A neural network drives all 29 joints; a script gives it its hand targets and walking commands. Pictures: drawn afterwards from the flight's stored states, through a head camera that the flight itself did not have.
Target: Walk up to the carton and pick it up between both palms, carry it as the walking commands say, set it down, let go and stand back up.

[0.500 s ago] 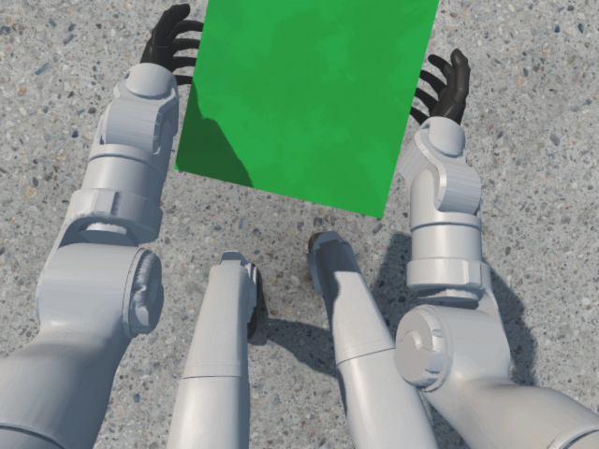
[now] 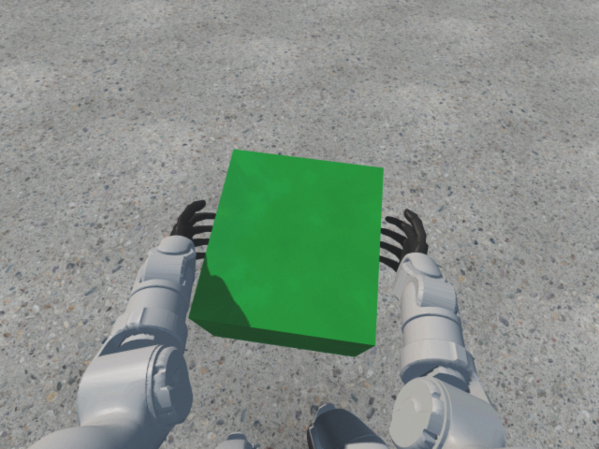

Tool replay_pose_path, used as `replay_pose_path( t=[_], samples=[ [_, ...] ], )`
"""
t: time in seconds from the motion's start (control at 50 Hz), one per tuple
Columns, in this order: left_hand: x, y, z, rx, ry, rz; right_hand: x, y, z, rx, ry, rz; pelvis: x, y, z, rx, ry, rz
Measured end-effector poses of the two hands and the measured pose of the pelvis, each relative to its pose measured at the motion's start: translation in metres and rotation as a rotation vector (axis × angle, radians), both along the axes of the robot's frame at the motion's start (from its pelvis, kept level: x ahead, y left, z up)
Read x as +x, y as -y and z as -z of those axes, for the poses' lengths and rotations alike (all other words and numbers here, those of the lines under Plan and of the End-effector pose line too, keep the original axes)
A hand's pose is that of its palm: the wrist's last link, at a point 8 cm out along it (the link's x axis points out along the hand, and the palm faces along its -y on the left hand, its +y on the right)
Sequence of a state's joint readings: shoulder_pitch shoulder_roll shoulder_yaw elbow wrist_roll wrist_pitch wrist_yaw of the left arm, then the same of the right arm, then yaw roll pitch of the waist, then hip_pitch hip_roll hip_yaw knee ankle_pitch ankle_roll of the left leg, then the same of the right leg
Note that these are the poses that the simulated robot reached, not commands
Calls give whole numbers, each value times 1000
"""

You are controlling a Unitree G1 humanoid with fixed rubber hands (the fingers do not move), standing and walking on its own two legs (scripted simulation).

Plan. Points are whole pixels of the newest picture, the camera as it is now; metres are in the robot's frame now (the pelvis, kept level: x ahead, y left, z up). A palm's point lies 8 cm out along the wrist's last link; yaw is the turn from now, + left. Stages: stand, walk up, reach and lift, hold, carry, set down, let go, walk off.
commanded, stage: reach and lift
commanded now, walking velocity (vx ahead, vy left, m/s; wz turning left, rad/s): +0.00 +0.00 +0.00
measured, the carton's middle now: (295, 255) +0.40 -0.07 -0.06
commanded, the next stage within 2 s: none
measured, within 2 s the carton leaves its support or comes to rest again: neither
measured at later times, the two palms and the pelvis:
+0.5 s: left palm (178, 248) +0.39 +0.11 +0.04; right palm (424, 250) +0.31 -0.22 +0.07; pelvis +0.07 +0.02 +0.05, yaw +0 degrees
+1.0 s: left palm (150, 233) +0.37 +0.12 +0.11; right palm (431, 236) +0.30 -0.21 +0.11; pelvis +0.03 +0.00 +0.05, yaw +0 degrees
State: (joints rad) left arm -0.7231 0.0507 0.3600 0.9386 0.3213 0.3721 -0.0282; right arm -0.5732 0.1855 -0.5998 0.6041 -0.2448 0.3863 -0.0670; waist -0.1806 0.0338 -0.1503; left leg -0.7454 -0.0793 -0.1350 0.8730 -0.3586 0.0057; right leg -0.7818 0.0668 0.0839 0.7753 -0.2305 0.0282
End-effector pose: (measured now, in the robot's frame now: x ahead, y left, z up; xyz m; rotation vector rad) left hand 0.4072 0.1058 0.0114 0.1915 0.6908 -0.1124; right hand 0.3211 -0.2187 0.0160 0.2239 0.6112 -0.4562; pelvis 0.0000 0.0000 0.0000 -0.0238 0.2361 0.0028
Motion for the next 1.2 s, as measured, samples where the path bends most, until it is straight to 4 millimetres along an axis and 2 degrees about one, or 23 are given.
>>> replay_pose_path(
  t=[0.18,0.32,0.44,0.54,0.68,0.76,0.84,0.94,1.02,1.12,1.2],
  samples=[
    [0,-11,-5,8,-42,9,-3,-13,-10,-27,-56,-3,16,-10,-23,5,76,-13],
    [-7,-14,-7,34,-67,28,-3,-16,-12,-73,-108,-35,39,-22,-36,4,84,-13],
    [-17,-6,-20,-6,-43,28,-9,-7,-36,-110,-84,-25,60,-25,-46,1,103,-5],
    [-20,4,-31,-45,-16,34,-14,1,-59,-135,-54,-15,66,-21,-49,7,140,4],
    [-24,11,-48,-8,-13,61,-29,7,-68,-98,-52,0,64,-16,-51,10,186,28],
    [-29,9,-62,33,-7,61,-36,5,-68,-71,-51,-6,60,-14,-52,13,217,28],
    [-33,4,-78,51,14,41,-37,1,-76,-79,-38,-34,53,-11,-52,20,258,20],
    [-40,-8,-95,45,21,-3,-28,-6,-92,-88,-30,-85,40,-3,-52,27,305,6],
    [-42,-21,-99,31,-2,-46,-17,-15,-98,-65,-39,-125,30,2,-51,30,327,-2],
    [-42,-41,-98,56,-21,-98,1,-33,-95,-58,-61,-190,23,8,-50,31,327,-19],
    [-43,-52,-98,91,-25,-128,10,-44,-87,-69,-75,-238,26,9,-52,32,310,-44]
  ],
)
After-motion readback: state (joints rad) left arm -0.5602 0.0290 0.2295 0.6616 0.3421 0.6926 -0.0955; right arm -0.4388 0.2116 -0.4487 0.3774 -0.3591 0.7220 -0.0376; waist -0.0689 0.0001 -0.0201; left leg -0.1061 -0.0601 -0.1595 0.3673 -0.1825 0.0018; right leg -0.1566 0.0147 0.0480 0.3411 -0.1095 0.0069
